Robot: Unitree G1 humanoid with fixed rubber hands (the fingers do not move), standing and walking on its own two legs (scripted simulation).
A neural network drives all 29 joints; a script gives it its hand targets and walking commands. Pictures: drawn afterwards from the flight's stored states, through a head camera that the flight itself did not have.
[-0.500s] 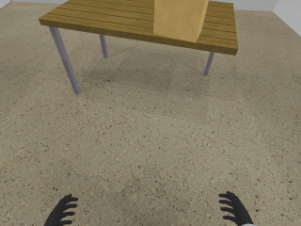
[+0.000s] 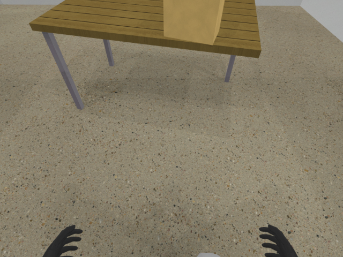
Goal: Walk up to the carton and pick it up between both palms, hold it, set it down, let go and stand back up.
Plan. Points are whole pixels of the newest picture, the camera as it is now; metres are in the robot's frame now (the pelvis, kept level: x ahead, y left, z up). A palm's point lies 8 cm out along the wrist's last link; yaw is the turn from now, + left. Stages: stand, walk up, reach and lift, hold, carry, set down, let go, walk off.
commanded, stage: walk up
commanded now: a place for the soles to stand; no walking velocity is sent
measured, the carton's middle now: (194, 4) +1.18 -0.10 +0.10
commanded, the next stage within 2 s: none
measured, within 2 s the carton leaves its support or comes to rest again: neither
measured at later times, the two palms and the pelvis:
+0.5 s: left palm (69, 233) +0.19 +0.26 -0.07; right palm (309, 229) +0.21 -0.34 -0.08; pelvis +0.10 -0.05 -0.01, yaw -3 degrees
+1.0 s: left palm (60, 197) +0.28 +0.31 -0.08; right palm (291, 228) +0.20 -0.29 -0.07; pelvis +0.17 +0.02 +0.01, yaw -8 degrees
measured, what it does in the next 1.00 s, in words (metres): walks ahead: right foot, then left foot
